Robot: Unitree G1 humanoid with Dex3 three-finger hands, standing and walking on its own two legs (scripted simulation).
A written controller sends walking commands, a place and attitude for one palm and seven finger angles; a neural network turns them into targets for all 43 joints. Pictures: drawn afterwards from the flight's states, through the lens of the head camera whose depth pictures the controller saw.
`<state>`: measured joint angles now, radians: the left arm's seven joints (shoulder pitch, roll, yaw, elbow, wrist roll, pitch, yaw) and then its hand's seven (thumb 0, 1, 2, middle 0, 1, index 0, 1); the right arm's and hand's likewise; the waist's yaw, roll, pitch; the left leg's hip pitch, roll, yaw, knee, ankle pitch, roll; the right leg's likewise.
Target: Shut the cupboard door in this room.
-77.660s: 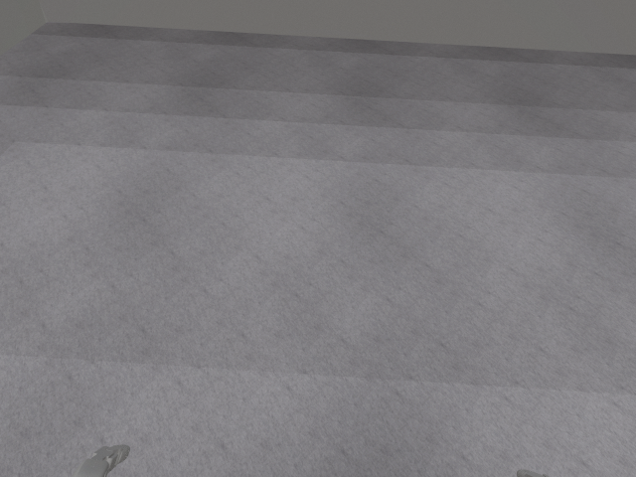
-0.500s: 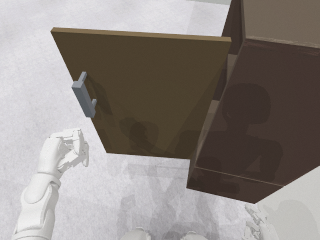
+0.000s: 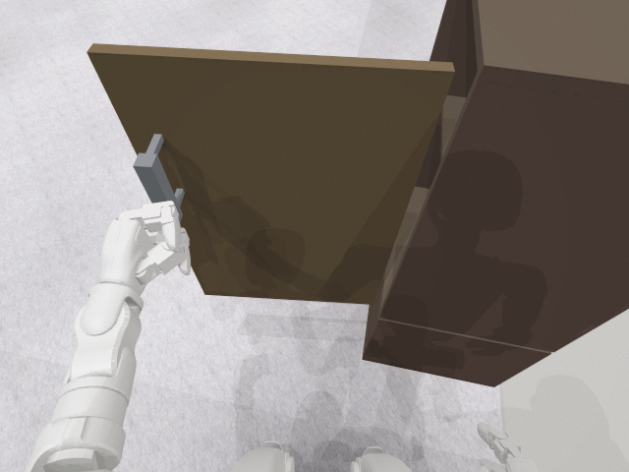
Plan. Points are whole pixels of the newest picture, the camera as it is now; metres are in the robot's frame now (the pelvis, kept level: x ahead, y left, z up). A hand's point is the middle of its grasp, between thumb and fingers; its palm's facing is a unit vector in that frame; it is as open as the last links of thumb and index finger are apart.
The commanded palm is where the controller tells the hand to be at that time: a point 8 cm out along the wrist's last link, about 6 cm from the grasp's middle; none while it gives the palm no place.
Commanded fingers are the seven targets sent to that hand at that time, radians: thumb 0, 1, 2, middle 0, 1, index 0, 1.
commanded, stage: bring the fist close to the handle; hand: left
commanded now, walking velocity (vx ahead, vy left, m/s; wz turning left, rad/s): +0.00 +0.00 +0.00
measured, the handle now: (164, 181) +0.48 +0.23 +0.07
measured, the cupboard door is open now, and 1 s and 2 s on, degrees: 98 95 82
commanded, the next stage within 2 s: push the door shut along its arc in 0.30 s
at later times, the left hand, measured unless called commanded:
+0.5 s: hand (187, 255) +0.36 +0.18 +0.06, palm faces -0.03 -1.00 -0.03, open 3.1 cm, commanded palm +0.35 +0.23 +0.07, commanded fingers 0.00 0.90 0.90 -1.30 -1.50 -1.30 -1.50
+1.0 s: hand (190, 210) +0.42 +0.19 +0.07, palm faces -0.15 -0.99 -0.02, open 3.1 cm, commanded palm +0.42 +0.23 +0.07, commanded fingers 0.00 0.90 0.90 -1.30 -1.50 -1.30 -1.50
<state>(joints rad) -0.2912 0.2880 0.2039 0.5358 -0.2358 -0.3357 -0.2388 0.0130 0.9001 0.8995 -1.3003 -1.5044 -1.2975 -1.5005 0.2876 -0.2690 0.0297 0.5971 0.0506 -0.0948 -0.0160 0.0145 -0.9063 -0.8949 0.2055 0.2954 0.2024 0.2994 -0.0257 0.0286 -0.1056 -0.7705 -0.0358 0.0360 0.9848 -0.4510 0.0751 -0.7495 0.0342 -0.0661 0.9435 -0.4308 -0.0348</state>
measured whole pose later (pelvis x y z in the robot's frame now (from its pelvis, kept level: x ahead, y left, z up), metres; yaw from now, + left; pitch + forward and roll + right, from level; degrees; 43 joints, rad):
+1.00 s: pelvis -0.01 -0.01 -0.01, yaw +0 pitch +16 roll -2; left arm -0.67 0.42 0.26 0.98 -0.23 -0.39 -0.43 0.01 0.90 0.90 -1.31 -1.50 -1.31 -1.50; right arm 0.31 -0.29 0.03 0.64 0.07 -0.03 -0.03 0.01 -0.91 -0.89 0.20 0.30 0.20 0.30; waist -0.07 0.02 -0.11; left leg -0.87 -0.03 0.02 1.04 -0.45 0.07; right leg -0.85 0.04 -0.09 0.99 -0.43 -0.05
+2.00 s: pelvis -0.01 -0.01 -0.03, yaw +0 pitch +25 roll -4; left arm -1.18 0.57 0.18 1.30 -0.14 -0.28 -0.51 0.01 0.95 0.98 -1.30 -1.50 -1.30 -1.50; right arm 0.31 -0.31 0.05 0.69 0.03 -0.07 -0.04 0.01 -0.91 -0.89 0.21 0.30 0.20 0.30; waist -0.19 0.04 -0.10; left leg -1.11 -0.01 -0.01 1.16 -0.49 0.06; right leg -1.06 0.06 -0.12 1.07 -0.45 -0.06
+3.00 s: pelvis +0.02 -0.02 -0.01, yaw -1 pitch +21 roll -2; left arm -0.86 0.34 0.28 1.15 -0.05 -0.43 -0.03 0.01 0.90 0.90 -1.30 -1.50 -1.30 -1.50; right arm 0.44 -0.27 -0.01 0.64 -0.01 0.03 0.08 0.01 -0.91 -0.89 0.20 0.30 0.20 0.30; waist -0.16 0.04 -0.14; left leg -0.89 0.00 0.03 1.01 -0.48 0.05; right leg -0.88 0.07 -0.07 0.95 -0.44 -0.06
